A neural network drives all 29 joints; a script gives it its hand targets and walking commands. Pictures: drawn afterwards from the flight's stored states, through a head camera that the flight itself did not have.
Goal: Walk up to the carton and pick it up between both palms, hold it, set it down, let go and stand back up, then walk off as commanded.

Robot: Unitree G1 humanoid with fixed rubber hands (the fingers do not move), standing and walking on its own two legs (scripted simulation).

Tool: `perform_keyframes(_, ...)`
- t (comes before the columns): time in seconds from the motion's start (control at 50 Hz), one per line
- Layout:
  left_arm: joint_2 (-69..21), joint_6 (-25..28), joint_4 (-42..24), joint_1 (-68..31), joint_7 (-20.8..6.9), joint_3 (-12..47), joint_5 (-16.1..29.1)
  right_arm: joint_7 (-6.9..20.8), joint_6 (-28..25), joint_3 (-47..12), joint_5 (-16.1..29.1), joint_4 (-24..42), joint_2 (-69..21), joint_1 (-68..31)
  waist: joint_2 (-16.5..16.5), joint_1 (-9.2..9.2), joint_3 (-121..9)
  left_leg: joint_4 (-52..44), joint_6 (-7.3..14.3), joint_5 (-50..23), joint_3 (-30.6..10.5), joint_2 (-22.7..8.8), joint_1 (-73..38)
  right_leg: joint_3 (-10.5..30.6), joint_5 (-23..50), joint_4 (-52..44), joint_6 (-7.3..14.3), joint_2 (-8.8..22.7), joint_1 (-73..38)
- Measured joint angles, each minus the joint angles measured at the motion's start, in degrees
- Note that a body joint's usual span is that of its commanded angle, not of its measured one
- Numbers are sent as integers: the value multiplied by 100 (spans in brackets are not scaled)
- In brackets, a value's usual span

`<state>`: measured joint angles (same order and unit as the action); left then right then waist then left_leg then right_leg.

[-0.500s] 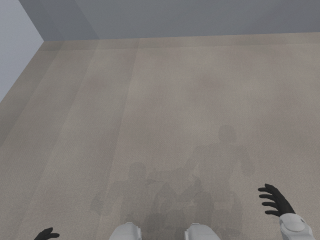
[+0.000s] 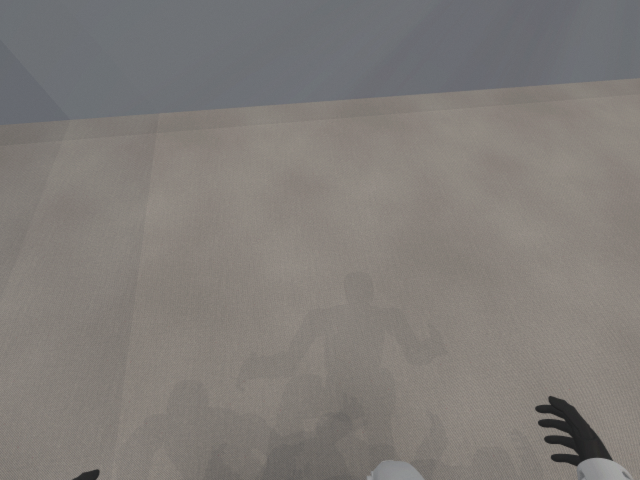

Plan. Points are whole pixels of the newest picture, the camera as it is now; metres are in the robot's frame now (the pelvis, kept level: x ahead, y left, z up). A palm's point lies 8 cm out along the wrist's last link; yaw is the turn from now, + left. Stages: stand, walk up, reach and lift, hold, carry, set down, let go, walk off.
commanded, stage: walk up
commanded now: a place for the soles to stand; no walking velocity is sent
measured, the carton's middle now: out of the picture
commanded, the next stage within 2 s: none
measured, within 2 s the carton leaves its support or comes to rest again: neither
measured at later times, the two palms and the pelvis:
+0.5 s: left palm out of the picture +0.12 +0.20 -0.08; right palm out of the picture -0.09 -0.44 -0.09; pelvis -0.07 -0.09 +0.00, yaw -16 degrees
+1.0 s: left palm out of the picture +0.12 +0.07 -0.07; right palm out of the picture -0.18 -0.52 -0.10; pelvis -0.12 -0.17 -0.01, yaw -32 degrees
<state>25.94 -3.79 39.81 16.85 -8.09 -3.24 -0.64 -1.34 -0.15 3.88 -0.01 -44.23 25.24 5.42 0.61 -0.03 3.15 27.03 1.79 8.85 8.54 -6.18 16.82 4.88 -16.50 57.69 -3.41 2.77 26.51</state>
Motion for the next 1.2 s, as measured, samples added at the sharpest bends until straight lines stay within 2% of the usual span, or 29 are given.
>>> perform_keyframes(0.04, 16, -12, -3, 130, -8, -28, 0, -1, -37, 17, 0, -4, 0, -170, 20, 1, 0, 17, -12, -26, 137, -79, 5, -3, -41, -430, 0, 145, -62)
perform_keyframes(0.12, 44, -12, -3, 354, -12, -43, 0, 0, -35, 80, 0, -9, 23, -305, 30, -4, -38, 443, -18, 192, 343, -232, 164, 0, -8, -1510, 68, 184, -372)
perform_keyframes(0.14, 69, -5, 8, 399, 0, -54, 0, -1, -6, 92, 0, -15, 40, -317, 33, -12, -37, 809, -15, 518, 340, -278, 312, -5, -40, -1673, 160, 159, -431)
perform_keyframes(0.18, -55, -7, 20, 456, 44, -25, -2, 0, 111, 122, -1, -45, 109, -316, -190, -41, 95, 1655, -11, 1552, 186, -309, 534, -6, -80, -1520, 240, -1, -433)
perform_keyframes(0.24, -131, -59, 16, 518, 81, 40, -30, 10, 171, 119, 0, -66, 117, -213, -378, -111, 124, 2858, -12, 1753, 37, -21, 994, 153, 130, -1966, 334, -195, -422)
perform_keyframes(0.3, -58, -61, 12, 440, 127, -25, -40, 29, 172, 118, 0, -67, 120, -79, -430, -111, 211, 3237, -30, 1534, 26, 215, 1076, 376, 300, -2609, 453, -443, -400)
perform_keyframes(0.34, 74, -60, -10, 255, 133, -70, -40, 29, 175, 118, 0, -112, 122, 175, -398, -108, 210, 3175, -33, 1520, 7, 333, 1060, 413, 556, -2899, 558, -579, -341)
perform_keyframes(0.38, 209, -58, -82, 87, 145, -123, -40, 29, 177, 118, 0, -230, 124, 388, -272, -106, 223, 2711, -32, 1536, -13, 486, 904, 437, 1286, -3117, 567, -659, -303)
perform_keyframes(0.4, 220, -56, -98, 19, 158, -147, -40, 26, 177, 119, 0, -298, 133, 433, -263, -104, 248, 2344, -32, 1555, -69, 517, 769, 431, 1503, -3132, 566, -758, -287)
perform_keyframes(0.46, 217, -57, -105, -144, 146, -92, -40, 11, 174, 117, 0, -404, 132, 523, -236, -100, 222, 849, -33, 1565, -207, 634, 267, 482, 1515, -3264, 543, -1117, -282)
perform_keyframes(0.48, 218, -65, -103, -250, 145, -90, -40, -3, 166, 115, 1, -431, 83, 575, -81, -105, 220, 411, 24, 1063, -204, 699, 138, 550, 1549, -3327, 509, -1138, -288)
perform_keyframes(0.5, 185, -67, -104, -369, 144, -69, -40, -8, 163, 116, 0, -441, 47, 681, 61, -98, 204, 126, 70, 522, -196, 715, 51, 587, 1398, -3338, 371, -1135, -293)
perform_keyframes(0.52, 106, -67, -99, -458, 144, -36, -40, -14, 162, 120, 0, -444, 60, 795, 104, -83, 167, -28, 103, 218, -205, 657, -4, 578, 821, -3025, 231, -1203, -200)
perform_keyframes(0.56, -24, -67, -95, -470, 102, 78, -40, -31, 161, 141, 0, -444, 145, 889, 54, -38, 55, -223, 147, 81, -193, 457, -120, 389, 91, -1842, 137, -1191, 109)
perform_keyframes(0.6, -23, -67, -96, -428, -1, 138, -39, -71, 116, 171, 0, -439, 167, 879, 45, -33, -40, -299, 145, 102, -159, 279, -207, 382, 74, -975, 135, -967, 191)
perform_keyframes(0.64, -7, -67, -96, -300, -54, 89, -39, -75, 57, 172, 0, -434, 162, 757, 129, -38, -184, -301, 81, 127, -75, 177, -207, 387, 197, -608, 135, -600, 182)
perform_keyframes(0.72, 21, -68, -100, -78, -94, 43, -40, -75, -105, 170, 0, -435, 161, 358, 335, -37, -271, -300, -21, 127, 198, 62, -205, 383, 231, -689, 135, -52, 177)
perform_keyframes(0.78, 24, -68, -102, -2, -100, 41, -40, -48, -152, 171, 0, -438, 159, 174, 387, -37, -270, -226, -33, 165, 389, -33, -206, 381, 245, -1193, 135, 111, 124)
perform_keyframes(0.86, 47, -43, -95, 126, -45, -2, -40, -37, -150, 176, 0, -442, 158, 130, 430, -41, -275, 338, -82, 488, 613, -128, -191, 361, 463, -2222, 195, 116, -325)
perform_keyframes(0.9, -63, -22, 18, 169, 7, 2, -40, -38, -81, 212, 0, -448, 188, 99, 150, -52, -250, 965, -59, 1067, 520, -310, -67, 346, 290, -2167, 189, -82, -401)
perform_keyframes(0.94, -116, -17, 33, 221, 11, 35, -40, -17, -34, 213, 0, -445, 168, 113, -87, -56, -246, 1506, -51, 1730, 308, -194, 148, 402, 369, -2225, 227, -246, -403)
perform_keyframes(0.98, -91, -18, 31, 201, 34, -4, -40, 11, -32, 213, 0, -442, 148, 116, -195, -52, -166, 1776, -52, 1896, 142, 51, 324, 511, 542, -2447, 330, -341, -402)
perform_keyframes(1.06, 39, -18, 28, -70, 41, -100, -40, 16, -34, 212, 0, -444, 147, 288, -323, -47, 91, 1764, -52, 1867, -22, 328, 360, 623, 897, -2829, 391, -577, -401)
perform_keyframes(1.1, 49, -18, 27, -252, 40, -118, -40, 16, -33, 212, 0, -446, 147, 497, -331, -39, 114, 1290, -53, 1808, -52, 465, 222, 628, 986, -2945, 391, -667, -390)
perform_keyframes(1.12, 49, -18, 26, -343, 40, -115, -40, 16, -37, 211, 0, -455, 144, 611, -312, -36, 114, 772, -35, 1555, -61, 525, 37, 628, 997, -2949, 391, -711, -386)
perform_keyframes(1.14, 49, -18, 27, -452, 40, -115, -40, 16, -49, 210, 1, -483, 108, 749, -227, -40, 103, 404, 13, 875, -56, 549, -75, 637, 999, -2949, 380, -714, -392)
perform_keyframes(1.16, 41, -18, 29, -552, 40, -107, -40, 16, -52, 211, 0, -505, 69, 897, -132, -43, 90, 281, 36, 502, -49, 553, -134, 639, 852, -2885, 378, -721, -396)
perform_keyframes(1.2, 14, -17, 34, -619, 38, -77, -40, 15, -54, 214, 0, -510, 52, 1141, 17, -40, -10, 154, 55, 482, -11, 515, -248, 610, 282, -2393, 378, -737, -255)
